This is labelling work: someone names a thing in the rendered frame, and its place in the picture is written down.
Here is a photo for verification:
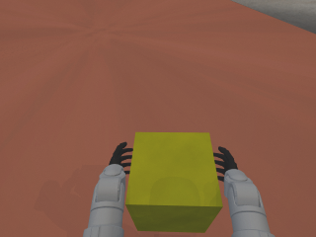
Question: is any carton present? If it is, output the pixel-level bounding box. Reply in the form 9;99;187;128
125;132;223;233

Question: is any robot right hand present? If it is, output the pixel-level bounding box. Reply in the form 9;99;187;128
213;146;238;182

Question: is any robot left hand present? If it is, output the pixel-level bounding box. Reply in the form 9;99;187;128
109;142;133;175

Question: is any robot left forearm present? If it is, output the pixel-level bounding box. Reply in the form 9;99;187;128
83;164;126;237

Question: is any robot right forearm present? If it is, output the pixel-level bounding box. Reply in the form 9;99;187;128
223;169;276;237

